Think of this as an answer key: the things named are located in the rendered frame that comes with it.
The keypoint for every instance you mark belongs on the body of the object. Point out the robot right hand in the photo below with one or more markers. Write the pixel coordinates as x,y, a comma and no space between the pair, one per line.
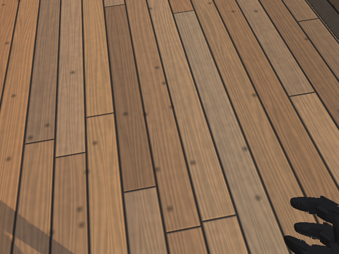
327,234

